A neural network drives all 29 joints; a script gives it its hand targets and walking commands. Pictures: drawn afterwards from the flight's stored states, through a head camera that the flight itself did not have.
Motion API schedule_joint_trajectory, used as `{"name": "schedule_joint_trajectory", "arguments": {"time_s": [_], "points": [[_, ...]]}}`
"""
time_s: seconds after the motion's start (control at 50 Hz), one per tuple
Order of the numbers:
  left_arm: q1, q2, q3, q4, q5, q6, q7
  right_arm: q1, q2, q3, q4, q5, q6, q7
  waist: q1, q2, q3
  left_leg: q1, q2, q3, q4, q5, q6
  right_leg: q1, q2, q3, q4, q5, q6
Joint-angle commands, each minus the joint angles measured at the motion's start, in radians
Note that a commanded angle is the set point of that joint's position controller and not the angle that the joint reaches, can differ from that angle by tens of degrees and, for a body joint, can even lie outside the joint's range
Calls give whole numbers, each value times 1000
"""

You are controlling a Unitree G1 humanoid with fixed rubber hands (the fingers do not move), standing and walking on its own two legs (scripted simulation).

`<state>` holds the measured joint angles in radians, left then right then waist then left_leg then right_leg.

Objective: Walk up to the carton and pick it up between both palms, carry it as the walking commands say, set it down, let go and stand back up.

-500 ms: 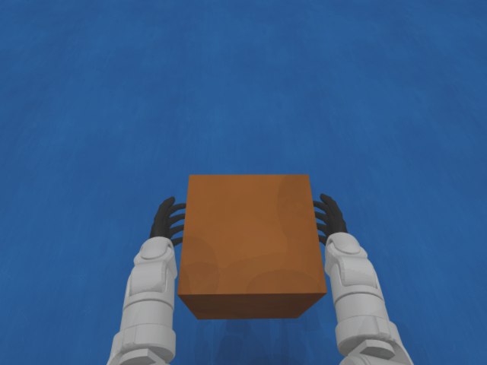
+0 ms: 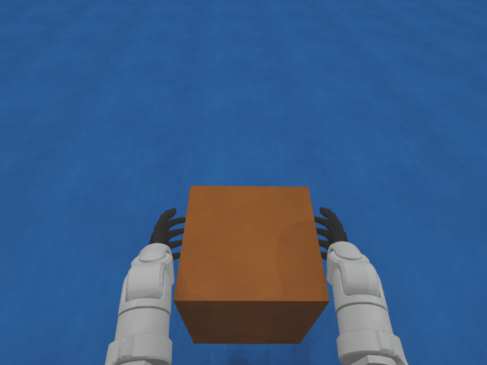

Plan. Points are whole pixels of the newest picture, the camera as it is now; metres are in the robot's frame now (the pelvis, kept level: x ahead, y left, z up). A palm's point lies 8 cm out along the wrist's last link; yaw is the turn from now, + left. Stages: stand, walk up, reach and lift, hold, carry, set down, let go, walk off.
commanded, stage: reach and lift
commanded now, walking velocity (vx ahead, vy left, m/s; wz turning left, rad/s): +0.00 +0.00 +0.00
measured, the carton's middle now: (248, 269) +0.30 +0.01 -0.03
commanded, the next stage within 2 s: hold in 1.14 s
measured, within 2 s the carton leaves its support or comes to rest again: neither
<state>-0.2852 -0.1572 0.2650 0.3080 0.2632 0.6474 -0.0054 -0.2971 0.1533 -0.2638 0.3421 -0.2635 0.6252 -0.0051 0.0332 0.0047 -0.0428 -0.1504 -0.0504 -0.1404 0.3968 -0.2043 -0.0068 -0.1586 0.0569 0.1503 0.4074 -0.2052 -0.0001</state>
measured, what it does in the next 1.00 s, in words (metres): stands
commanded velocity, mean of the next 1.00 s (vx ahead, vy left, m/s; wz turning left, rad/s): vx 0.00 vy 0.00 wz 0.00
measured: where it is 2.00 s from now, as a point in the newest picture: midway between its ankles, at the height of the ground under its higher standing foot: outside the picture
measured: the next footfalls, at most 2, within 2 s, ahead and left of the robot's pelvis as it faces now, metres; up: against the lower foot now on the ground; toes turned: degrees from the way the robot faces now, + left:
none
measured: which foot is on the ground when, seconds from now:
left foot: down 0.00-1.00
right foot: down 0.00-1.00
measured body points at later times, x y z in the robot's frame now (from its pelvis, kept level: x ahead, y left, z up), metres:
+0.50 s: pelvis +0.00 +0.00 +0.00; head -0.06 +0.00 +0.45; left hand +0.30 +0.15 +0.05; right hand +0.30 -0.15 +0.05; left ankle +0.01 +0.13 -0.74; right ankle +0.01 -0.12 -0.74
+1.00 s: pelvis +0.00 +0.00 +0.00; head -0.05 +0.00 +0.45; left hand +0.30 +0.15 +0.05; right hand +0.30 -0.15 +0.05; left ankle +0.01 +0.13 -0.74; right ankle +0.01 -0.12 -0.74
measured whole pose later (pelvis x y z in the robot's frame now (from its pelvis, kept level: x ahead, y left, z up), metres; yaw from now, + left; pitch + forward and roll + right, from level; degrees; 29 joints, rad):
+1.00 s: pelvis +0.00 +0.00 +0.00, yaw +0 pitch -6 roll +0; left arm -0.27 -0.15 0.23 0.24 0.27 0.76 -0.02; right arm -0.27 0.15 -0.24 0.24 -0.28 0.76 0.01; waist 0.00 0.00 -0.01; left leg -0.04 -0.05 -0.13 0.35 -0.19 0.00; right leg -0.05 0.05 0.14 0.35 -0.19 0.00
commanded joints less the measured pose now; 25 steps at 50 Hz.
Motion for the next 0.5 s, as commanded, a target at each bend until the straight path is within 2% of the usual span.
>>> {"name": "schedule_joint_trajectory", "arguments": {"time_s": [0.0, 0.18, 0.3, 0.48], "points": [[-484, -938, -570, -4, -223, 17, -218, -491, 931, 591, -12, 240, 23, 249, -4, 0, -202, 94, -24, 58, -59, 183, -12, 93, 29, -57, -64, 139, 7], [-531, -911, -526, 9, -225, 73, -229, -527, 920, 541, -1, 231, 86, 251, -14, -5, -120, 93, -26, 65, -77, 83, -4, 106, 20, -58, -91, 59, 4], [-569, -907, -508, 25, -225, 77, -236, -548, 926, 516, 12, 223, 98, 247, -27, -11, -120, 83, -28, 67, -74, 62, 0, 120, 14, -59, -90, 62, 8], [-570, -908, -500, 26, -219, 78, -235, -554, 926, 514, 2, 225, 104, 244, -25, -13, -137, 89, -28, 68, -77, 82, 1, 134, 15, -61, -88, 94, 12]]}}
